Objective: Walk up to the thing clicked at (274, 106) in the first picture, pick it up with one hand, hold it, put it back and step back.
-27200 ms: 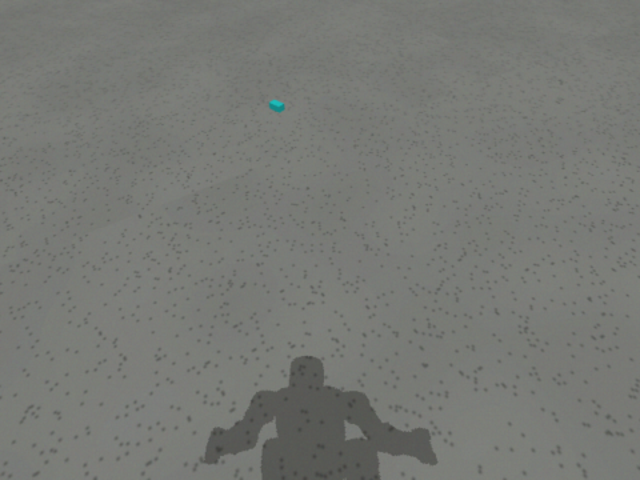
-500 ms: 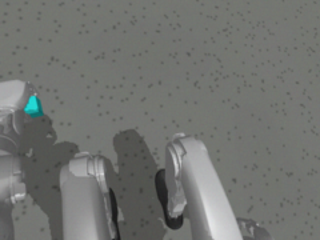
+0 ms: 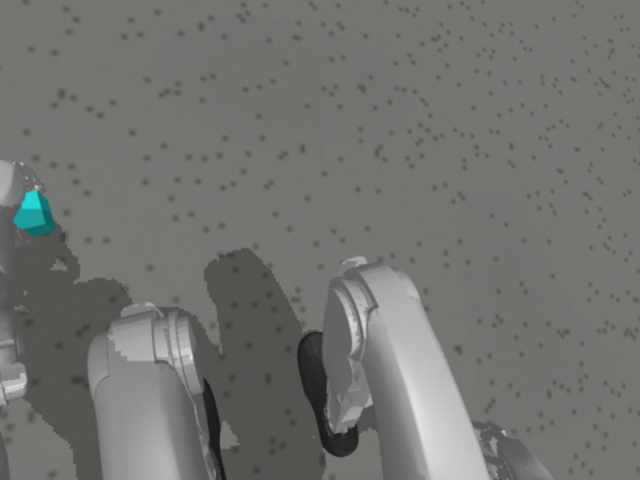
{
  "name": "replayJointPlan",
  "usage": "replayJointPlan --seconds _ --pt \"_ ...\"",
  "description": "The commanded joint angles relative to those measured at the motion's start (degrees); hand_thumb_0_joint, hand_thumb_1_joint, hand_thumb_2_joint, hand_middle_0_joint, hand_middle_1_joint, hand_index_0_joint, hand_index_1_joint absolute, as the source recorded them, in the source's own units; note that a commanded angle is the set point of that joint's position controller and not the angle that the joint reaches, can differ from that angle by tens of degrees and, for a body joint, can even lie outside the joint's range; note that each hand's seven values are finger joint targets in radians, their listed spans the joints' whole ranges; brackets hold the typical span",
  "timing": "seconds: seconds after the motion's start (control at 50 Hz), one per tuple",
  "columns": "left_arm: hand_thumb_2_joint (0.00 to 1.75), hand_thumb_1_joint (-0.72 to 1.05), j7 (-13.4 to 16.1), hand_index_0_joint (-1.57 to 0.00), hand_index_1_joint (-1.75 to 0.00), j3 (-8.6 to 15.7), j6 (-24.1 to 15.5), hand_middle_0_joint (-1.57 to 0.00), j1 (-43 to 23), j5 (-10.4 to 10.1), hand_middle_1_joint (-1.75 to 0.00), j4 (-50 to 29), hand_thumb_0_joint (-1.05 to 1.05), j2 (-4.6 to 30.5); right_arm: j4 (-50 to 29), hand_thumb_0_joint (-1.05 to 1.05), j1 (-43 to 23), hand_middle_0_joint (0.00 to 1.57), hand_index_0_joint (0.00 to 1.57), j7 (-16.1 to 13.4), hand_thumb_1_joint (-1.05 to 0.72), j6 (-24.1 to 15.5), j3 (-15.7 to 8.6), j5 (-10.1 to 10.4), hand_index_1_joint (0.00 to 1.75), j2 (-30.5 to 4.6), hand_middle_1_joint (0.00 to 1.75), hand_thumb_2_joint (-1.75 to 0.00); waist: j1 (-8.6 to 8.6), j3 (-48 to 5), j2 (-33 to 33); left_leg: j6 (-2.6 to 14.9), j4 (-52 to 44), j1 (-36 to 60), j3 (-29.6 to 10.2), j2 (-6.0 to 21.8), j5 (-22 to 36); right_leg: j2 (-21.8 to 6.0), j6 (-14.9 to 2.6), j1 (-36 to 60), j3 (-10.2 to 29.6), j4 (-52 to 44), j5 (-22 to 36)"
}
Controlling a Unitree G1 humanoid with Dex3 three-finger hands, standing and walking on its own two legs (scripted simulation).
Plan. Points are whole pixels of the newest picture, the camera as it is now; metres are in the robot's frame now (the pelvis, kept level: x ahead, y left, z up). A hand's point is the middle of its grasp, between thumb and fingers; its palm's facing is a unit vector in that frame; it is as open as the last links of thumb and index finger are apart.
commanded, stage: rest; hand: left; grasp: from above
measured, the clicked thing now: (11, 219) +0.45 +0.31 -0.22
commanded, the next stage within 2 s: open in 1.58 s
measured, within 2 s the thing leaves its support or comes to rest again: rests again in 1.16 s
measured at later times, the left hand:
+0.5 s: hand (22, 224) +0.45 +0.31 -0.24, palm faces -0.44 -0.14 -0.89, open 7.3 cm
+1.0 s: hand (30, 226) +0.45 +0.31 -0.26, palm faces -0.43 -0.15 -0.89, open 7.3 cm
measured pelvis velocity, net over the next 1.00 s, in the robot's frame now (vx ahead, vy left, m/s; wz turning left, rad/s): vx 0.00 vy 0.01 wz -0.09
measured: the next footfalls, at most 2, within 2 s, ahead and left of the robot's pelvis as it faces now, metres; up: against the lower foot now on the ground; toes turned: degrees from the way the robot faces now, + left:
none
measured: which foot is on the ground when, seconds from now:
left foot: down 0.00-1.00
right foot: down 0.00-1.00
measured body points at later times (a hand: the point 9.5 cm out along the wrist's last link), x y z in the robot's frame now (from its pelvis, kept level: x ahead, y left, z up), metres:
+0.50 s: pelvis +0.00 +0.00 -0.02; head +0.27 +0.09 +0.33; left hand +0.47 +0.31 -0.19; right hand +0.03 -0.26 -0.10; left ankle +0.07 +0.11 -0.29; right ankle +0.11 -0.10 -0.29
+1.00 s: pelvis +0.00 +0.01 -0.03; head +0.27 +0.11 +0.32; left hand +0.47 +0.31 -0.21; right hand +0.03 -0.25 -0.09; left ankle +0.07 +0.11 -0.29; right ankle +0.11 -0.10 -0.29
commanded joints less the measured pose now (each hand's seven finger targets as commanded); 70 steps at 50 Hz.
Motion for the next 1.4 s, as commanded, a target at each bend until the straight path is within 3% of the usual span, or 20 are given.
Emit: replayJointPlan --seconds 0.0,0.02,0.1,0.14,0.26,0.3,0.52,0.56,0.74,0.8,0.82,0.88,0.9,1.04,1.06,1.08,1.1,1.22,1.26,1.38 --pt "0.27 0.81 3.5 -1.22 -0.1 2.4 -0.5 -1.24 -16.4 -0.4 -0.08 -7.3 0.0 16.1 -0.1 0.0 12.5 0.2 0.2 -0.3 -0.89 -0.6 -4.2 -0.4 0.3 -15.1 0.3 -0.9 -0.18 -40.2 19.2 -0.36 -13.1 27.1 2.2 -1.1 11.1 2.6 -0.55 21.7 -0.9 -12.0 12.0" --pt "0.23 0.83 3.4 -1.23 -0.08 1.5 -0.4 -1.24 -16.1 -0.2 -0.07 -5.8 0.0 15.2 -0.2 0.0 12.3 0.2 0.2 -0.1 -0.89 -0.6 -4.1 -0.4 0.3 -15.0 0.3 -0.9 -0.59 -38.9 18.4 -0.37 -12.9 26.6 1.9 -1.0 10.6 2.7 -0.67 20.6 -1.1 -11.7 11.4" --pt "0.26 0.85 4.3 -1.24 -0.09 3.8 -0.5 -1.25 -15.0 0.2 -0.08 -4.6 0.0 17.0 0.3 0.0 12.7 0.2 0.2 0.2 -0.89 -0.6 -4.0 -1.0 0.3 -15.8 0.3 -0.89 -0.99 -38.2 20.4 -0.79 -12.6 28.5 0.9 -0.8 12.9 2.7 -0.66 19.3 -2.2 -9.9 13.1" --pt "0.28 0.86 4.4 -1.25 -0.11 3.7 -0.7 -1.26 -16.6 1.0 -0.1 -3.6 0.0 17.8 0.4 0.0 12.6 0.2 0.2 0.7 -0.89 -0.9 -3.5 -1.3 0.3 -16.2 0.3 -0.89 -2.49 -35.8 21.4 -0.93 -11.9 28.3 0.3 -0.7 12.6 2.5 -0.65 17.2 -2.7 -8.8 12.8" --pt "0.28 0.9 5.3 -1.27 -0.14 4.1 -2.0 -1.26 -16.4 1.2 -0.14 -1.8 0.0 18.6 0.0 0.0 12.2 0.2 0.2 1.5 -0.89 -1.9 -1.7 -2.2 0.3 -16.2 0.3 -0.89 -3.79 -33.8 20.9 -0.82 -10.3 27.1 -0.2 -0.6 11.4 2.8 -0.38 17.1 -3.5 -8.4 12.0" --pt "0.28 0.91 5.8 -1.27 -0.14 4.7 -2.5 -1.27 -16.0 1.3 -0.14 -2.2 0.0 20.7 0.3 0.0 11.9 0.2 0.2 1.6 -0.89 -2.1 -1.9 -2.2 0.3 -16.5 0.3 -0.89 -2.76 -34.3 22.1 -0.78 -10.8 26.6 -0.1 -0.6 10.1 3.0 -0.38 18.0 -3.3 -8.9 11.0" --pt "0.35 0.99 8.4 -1.32 -0.19 5.3 -3.1 -1.32 -16.0 2.5 -0.19 1.1 0.0 23.2 0.2 0.0 11.0 0.2 0.2 3.4 -0.89 -3.9 0.5 -4.2 0.3 -17.5 0.3 -0.9 -4.51 -31.7 22.6 -1.14 -8.3 26.4 -1.3 0.0 11.6 3.4 -0.26 17.3 -4.9 -6.9 12.9" --pt "0.35 0.97 9.1 -1.31 -0.2 6.4 -3.0 -1.31 -14.4 2.4 -0.2 0.2 0.0 24.5 0.3 0.0 11.1 0.2 0.2 3.6 -0.89 -4.0 0.1 -4.2 0.3 -18.5 0.3 -0.9 -3.69 -33.2 24.8 -1.38 -9.3 28.1 -1.7 0.1 13.0 3.6 -0.2 18.6 -5.0 -6.8 13.9" --pt "0.38 0.99 9.7 -1.31 -0.24 4.8 -2.0 -1.31 -14.9 2.2 -0.24 3.4 0.0 23.5 0.1 0.0 10.5 0.2 0.2 5.0 -0.89 -4.9 1.5 -4.9 0.3 -18.4 0.3 -0.9 -5.99 -30.7 25.1 -1.66 -8.2 28.4 -2.7 0.6 14.0 3.7 -0.05 17.8 -5.8 -5.8 15.0" --pt "0.38 0.96 10.1 -1.3 -0.22 5.0 -2.2 -1.3 -15.6 2.1 -0.22 3.0 0.0 24.7 -0.4 0.0 9.5 0.2 0.2 5.2 -0.89 -5.4 1.8 -4.5 0.3 -18.7 0.3 -0.9 -5.51 -29.8 24.6 -1.53 -8.7 26.8 -3.1 0.7 12.2 3.8 -0.18 18.0 -5.8 -6.2 14.0" --pt "0.37 0.97 9.8 -1.31 -0.22 4.1 -2.1 -1.31 -16.1 2.3 -0.23 4.2 0.0 23.8 -0.6 0.0 9.8 0.2 0.2 5.5 -0.89 -5.5 2.3 -4.8 0.3 -18.7 0.3 -0.9 -6.83 -28.7 23.6 -1.45 -7.7 26.9 -3.0 0.8 12.4 3.7 0.04 17.9 -5.9 -6.2 14.4" --pt "0.36 0.97 10.4 -1.31 -0.21 4.8 -2.4 -1.31 -14.4 1.9 -0.21 3.9 0.0 24.9 -0.6 0.0 9.0 0.2 0.2 5.3 -0.89 -5.8 2.3 -4.6 0.3 -19.3 0.3 -0.9 -5.25 -29.6 24.8 -1.49 -8.7 26.6 -3.0 0.7 11.3 4.0 -0.14 18.8 -5.8 -6.7 13.2" --pt "0.36 0.97 10.2 -1.31 -0.21 3.6 -2.4 -1.31 -15.7 2.4 -0.22 4.7 0.0 24.4 -0.9 0.0 9.1 0.2 0.2 5.6 -0.9 -6.1 2.7 -4.7 0.3 -18.9 0.3 -0.9 -6.5 -27.8 24.4 -1.5 -8.2 25.9 -3.0 0.9 10.4 3.9 -0.05 18.3 -5.8 -6.3 12.9" --pt "0.35 0.98 10.9 -1.32 -0.2 3.1 -2.7 -1.32 -16.7 2.1 -0.2 5.0 0.0 24.9 -1.3 0.0 8.7 0.2 0.2 6.2 -0.9 -6.9 3.6 -4.7 0.3 -19.8 0.3 -0.9 -7.28 -27.4 24.4 -1.64 -8.2 26.8 -4.1 1.2 11.6 4.1 0.19 18.3 -6.5 -6.2 14.1" --pt "0.37 0.98 11.2 -1.32 -0.21 3.7 -2.6 -1.33 -15.5 2.0 -0.2 5.0 0.0 25.7 -1.3 0.0 8.5 0.2 0.2 6.1 -0.9 -6.9 3.5 -4.7 0.3 -20.3 0.3 -0.9 -6.39 -27.9 25.1 -1.77 -8.8 27.4 -4.2 1.2 11.9 4.3 0.07 18.5 -6.6 -6.3 14.0" --pt "0.36 1.0 11.1 -1.34 -0.2 3.1 -2.7 -1.34 -16.1 2.4 -0.2 5.6 0.0 24.8 -1.5 0.0 8.6 0.2 0.2 6.4 -0.89 -7.1 3.7 -5.0 0.3 -20.1 0.3 -0.9 -7.42 -27.1 25.6 -2.03 -8.8 28.3 -4.6 1.3 12.1 3.9 0.22 17.2 -6.9 -5.4 14.0" --pt "0.34 1.01 11.5 -1.34 -0.21 3.4 -2.7 -1.34 -16.0 2.1 -0.21 5.5 0.0 25.9 -1.5 0.0 7.8 0.2 0.2 6.4 -0.9 -7.2 3.8 -4.8 0.3 -20.4 0.3 -0.9 -6.45 -26.8 26.4 -2.03 -9.4 27.3 -4.7 1.3 10.9 4.2 0.03 17.7 -6.8 -5.8 13.0" --pt "0.37 1.0 11.8 -1.33 -0.21 2.8 -2.4 -1.34 -16.8 2.2 -0.2 5.8 0.0 25.8 -2.1 0.0 7.9 0.2 0.2 7.0 -0.9 -7.9 4.6 -5.0 0.3 -20.4 0.3 -0.9 -7.93 -26.0 25.1 -1.88 -8.0 26.9 -4.6 1.6 11.4 4.3 0.29 18.6 -6.9 -6.1 14.2" --pt "0.38 0.99 12.2 -1.33 -0.22 3.5 -2.3 -1.34 -15.6 1.8 -0.21 5.7 0.0 26.8 -2.2 0.0 7.7 0.2 0.2 6.9 -0.9 -8.0 4.7 -4.9 0.3 -20.7 0.3 -0.9 -7.07 -27.2 24.9 -1.84 -8.1 26.9 -4.6 1.5 11.9 4.5 0.2 20.1 -6.8 -6.5 14.7" --pt "0.38 0.98 12.3 -1.33 -0.22 3.4 -2.1 -1.33 -15.9 0.9 -0.21 5.6 0.0 27.4 -2.2 0.0 7.8 0.2 0.2 7.3 -0.9 -8.5 5.2 -4.9 0.3 -20.9 0.3 -0.9 -7.73 -26.9 24.5 -1.74 -7.8 26.5 -4.8 1.7 12.3 4.7 0.29 21.6 -6.7 -6.8 15.4"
